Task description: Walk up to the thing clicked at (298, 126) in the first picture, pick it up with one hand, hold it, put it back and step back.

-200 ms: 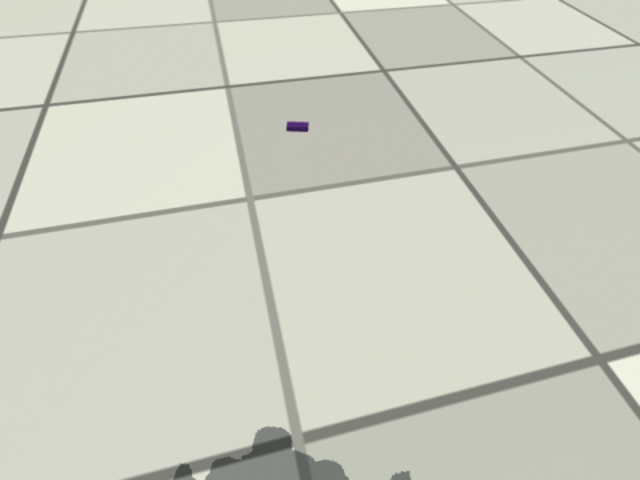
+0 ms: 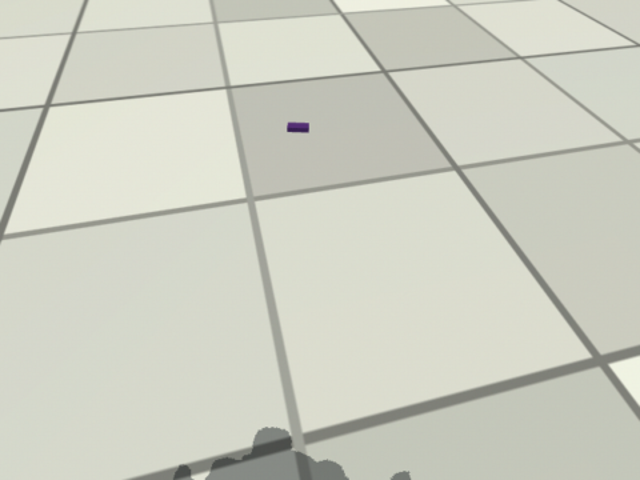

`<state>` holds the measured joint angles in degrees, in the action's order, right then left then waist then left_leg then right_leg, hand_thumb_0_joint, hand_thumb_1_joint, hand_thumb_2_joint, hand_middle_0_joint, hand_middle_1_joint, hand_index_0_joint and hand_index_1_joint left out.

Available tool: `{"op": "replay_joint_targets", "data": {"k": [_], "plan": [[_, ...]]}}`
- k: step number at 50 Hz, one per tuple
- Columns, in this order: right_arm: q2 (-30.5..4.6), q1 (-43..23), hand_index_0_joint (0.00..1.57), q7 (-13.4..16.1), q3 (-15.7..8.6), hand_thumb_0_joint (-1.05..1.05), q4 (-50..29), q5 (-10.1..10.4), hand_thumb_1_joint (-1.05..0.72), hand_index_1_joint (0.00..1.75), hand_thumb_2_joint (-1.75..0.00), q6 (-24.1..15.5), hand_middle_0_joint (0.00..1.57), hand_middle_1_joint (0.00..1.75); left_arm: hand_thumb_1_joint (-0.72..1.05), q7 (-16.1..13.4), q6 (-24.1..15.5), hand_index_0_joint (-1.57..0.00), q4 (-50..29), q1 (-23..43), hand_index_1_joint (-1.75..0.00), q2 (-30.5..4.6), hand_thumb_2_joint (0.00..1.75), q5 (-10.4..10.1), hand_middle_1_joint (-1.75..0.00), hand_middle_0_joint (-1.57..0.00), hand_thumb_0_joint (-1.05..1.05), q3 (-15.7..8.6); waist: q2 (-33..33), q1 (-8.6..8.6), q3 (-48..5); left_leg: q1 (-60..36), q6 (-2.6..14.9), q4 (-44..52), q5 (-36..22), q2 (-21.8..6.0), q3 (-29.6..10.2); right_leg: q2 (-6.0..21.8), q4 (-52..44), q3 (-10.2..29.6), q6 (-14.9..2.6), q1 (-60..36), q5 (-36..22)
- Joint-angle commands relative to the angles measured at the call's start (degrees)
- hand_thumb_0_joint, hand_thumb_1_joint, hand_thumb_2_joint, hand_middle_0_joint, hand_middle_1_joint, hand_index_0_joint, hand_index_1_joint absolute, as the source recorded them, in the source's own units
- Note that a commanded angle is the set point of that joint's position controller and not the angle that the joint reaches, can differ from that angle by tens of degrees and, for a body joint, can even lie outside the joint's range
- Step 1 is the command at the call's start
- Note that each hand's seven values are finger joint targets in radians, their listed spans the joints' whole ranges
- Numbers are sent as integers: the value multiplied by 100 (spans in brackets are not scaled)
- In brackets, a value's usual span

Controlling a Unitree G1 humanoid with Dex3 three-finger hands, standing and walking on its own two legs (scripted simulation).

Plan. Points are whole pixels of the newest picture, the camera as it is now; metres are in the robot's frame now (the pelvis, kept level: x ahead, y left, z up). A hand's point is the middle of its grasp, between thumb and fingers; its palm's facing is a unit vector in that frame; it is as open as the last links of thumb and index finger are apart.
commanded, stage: stand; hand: left
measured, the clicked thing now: (298, 127) +1.94 +0.13 -0.77
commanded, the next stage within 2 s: walk up in 0.92 s
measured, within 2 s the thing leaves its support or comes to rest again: neither
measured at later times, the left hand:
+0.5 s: hand out of the picture +0.08 +0.25 -0.16, palm faces -0.04 -0.94 -0.34, open 7.4 cm
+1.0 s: hand out of the picture +0.09 +0.26 -0.15, palm faces -0.03 -0.95 -0.32, open 7.4 cm
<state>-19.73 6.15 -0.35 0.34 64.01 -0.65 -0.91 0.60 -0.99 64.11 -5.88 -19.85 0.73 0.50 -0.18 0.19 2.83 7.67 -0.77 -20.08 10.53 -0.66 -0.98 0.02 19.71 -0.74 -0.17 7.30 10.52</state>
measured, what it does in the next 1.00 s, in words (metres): stands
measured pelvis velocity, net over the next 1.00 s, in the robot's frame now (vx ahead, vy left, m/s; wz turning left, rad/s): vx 0.02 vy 0.00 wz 0.00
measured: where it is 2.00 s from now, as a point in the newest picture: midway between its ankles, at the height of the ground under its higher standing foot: (307, 389)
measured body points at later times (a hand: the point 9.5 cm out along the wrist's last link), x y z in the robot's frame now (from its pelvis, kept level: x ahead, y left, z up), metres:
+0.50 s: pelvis +0.00 +0.00 +0.00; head +0.01 +0.00 +0.45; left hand +0.08 +0.30 -0.13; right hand +0.08 -0.30 -0.13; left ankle +0.01 +0.13 -0.75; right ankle +0.00 -0.12 -0.75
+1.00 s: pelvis +0.02 +0.00 +0.00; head +0.02 +0.00 +0.45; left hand +0.09 +0.31 -0.13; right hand +0.09 -0.30 -0.13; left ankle +0.00 +0.13 -0.74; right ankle +0.00 -0.12 -0.74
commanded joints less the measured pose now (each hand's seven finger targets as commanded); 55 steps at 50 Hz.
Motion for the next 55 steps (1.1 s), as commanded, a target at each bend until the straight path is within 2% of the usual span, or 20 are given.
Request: {"op": "replay_joint_targets", "data": {"k": [1,9,13,19,27,33,40,42,45,46,47,48,49,50,51,52,53,54,55], "plan": [[-1197,-214,20,78,-241,0,-343,18,-90,30,-90,-94,20,30,90,-108,-126,-20,-354,214,-30,-1168,90,-24,-30,-20,0,-253,12,-25,-464,-98,209,284,-709,-655,-480,722,-347,526,-145,-138,-635],[-1187,-229,20,76,-237,0,-332,22,-90,30,-90,-83,20,30,90,-115,-115,-20,-348,198,-30,-1204,90,-14,-30,-20,0,-265,58,-23,-406,-118,205,349,-577,-650,-485,711,-389,519,-144,-66,-487],[-1213,-194,20,79,-230,0,-323,14,-90,30,-90,-99,20,30,90,-105,-114,-20,-374,184,-30,-1179,90,-20,-30,-20,0,-264,-58,-27,-536,-125,215,318,-761,-658,-450,757,-324,546,-160,-225,-792],[-1208,-163,20,82,-232,0,-312,20,-90,30,-90,-80,20,30,90,-113,-103,-20,-336,171,-30,-1201,90,-21,-30,-20,0,-263,51,-12,-382,-94,204,380,-618,-650,-485,723,-394,522,-143,-119,-513],[-1242,-167,20,86,-226,0,-306,24,-90,30,-90,-96,20,30,90,-110,-100,-20,-346,140,-30,-1190,90,-23,-30,-20,0,-261,-25,-33,-421,-120,210,382,-731,-655,-478,741,-374,530,-133,-186,-716],[-1223,-132,20,91,-223,0,-294,24,-90,30,-90,-89,20,30,90,-108,-90,-20,-342,130,-30,-1206,90,-32,-30,-20,0,-267,-4,-22,-396,-129,188,425,-666,-644,-476,723,-368,528,-139,-114,-583],[-1231,-134,20,85,-220,0,-289,29,-90,30,-90,-90,20,30,90,-112,-98,-20,-331,115,-30,-1203,90,-31,-30,-20,0,-259,1,-20,-426,-158,210,392,-792,-651,-462,756,-377,541,-132,-210,-819],[-1213,-131,20,82,-215,0,-294,21,-90,30,-90,-89,20,30,90,-116,-102,-20,-325,110,-30,-1199,90,-28,-30,-20,0,-259,45,-15,-382,-115,198,434,-630,-634,-466,737,-407,530,-117,-159,-616],[-1242,-169,20,85,-224,0,-305,21,-90,30,-90,-85,20,30,90,-117,-101,-20,-341,116,-30,-1191,90,-18,-30,-20,0,-253,9,-25,-408,-190,201,389,-759,-664,-478,733,-409,520,-123,-135,-669],[-1853,189,20,-63,-641,0,-643,-91,-90,30,-90,-235,20,30,90,108,-186,-20,-694,-220,-30,-1932,90,106,-30,-20,0,-728,230,-62,-1189,-59,626,-239,2448,-535,-563,511,142,657,-370,-306,2264],[-1898,31,20,-143,-696,0,-656,-152,-90,30,-90,-257,20,30,90,183,-203,-20,-683,-243,-30,-1896,90,164,-30,-20,0,-764,69,-165,-672,707,647,-386,3166,-550,-639,689,263,961,-497,52,3120],[-1811,-222,20,-194,-692,0,-783,-184,-90,30,-90,-250,20,30,90,222,-212,-20,-699,-328,-30,-1861,90,179,-30,-20,0,-794,87,-271,-281,1386,568,-631,3129,-457,-482,864,16,1314,-603,102,3494],[-1649,-494,20,-240,-649,0,-977,-171,-90,30,-90,-259,20,30,90,249,-247,-20,-729,-548,-30,-1912,90,185,-30,-20,0,-841,384,-432,-79,2158,451,-1235,2576,-272,-123,1235,-428,1884,-819,-306,3854],[-1425,-669,20,-263,-608,0,-1103,-187,-90,30,-90,-280,20,30,90,228,-289,-20,-764,-659,-30,-2038,90,181,-30,-20,0,-897,983,-579,268,2971,270,-2156,1662,-59,362,1862,-1056,2560,-1133,-727,3841],[-1357,-796,20,-257,-621,0,-1142,-201,-90,30,-90,-303,20,30,90,217,-331,-20,-802,-709,-30,-2079,90,193,-30,-20,0,-930,959,-704,441,3532,169,-2426,1585,-354,104,2251,-1327,2994,-1483,-1074,3227],[-1456,-755,20,-281,-654,0,-1170,-159,-90,30,-90,-336,20,30,90,225,-344,-20,-867,-774,-30,-2105,90,175,-30,-20,0,-936,716,-699,421,3607,149,-2386,1610,-462,-19,2244,-1306,2975,-1577,-1373,2724],[-1509,-659,20,-312,-669,0,-1157,-152,-90,30,-90,-366,20,30,90,228,-342,-20,-907,-828,-30,-2053,90,164,-30,-20,0,-934,615,-670,345,3439,142,-2359,1672,-484,-61,2040,-1249,2754,-1517,-1387,2558],[-1511,-545,20,-353,-682,0,-1200,-135,-90,30,-90,-382,20,30,90,241,-338,-20,-1003,-713,-30,-2021,90,184,-30,-20,0,-931,641,-583,212,3021,148,-2176,1736,-505,-115,1822,-1161,2419,-1381,-1166,2549],[-1511,-323,20,-399,-720,0,-1191,-139,-90,30,-90,-380,20,30,90,265,-319,-20,-1117,-426,-30,-1993,90,183,-30,-20,0,-914,773,-394,92,2442,168,-1996,1748,-521,-129,1633,-1108,2036,-1201,-699,2678]]}}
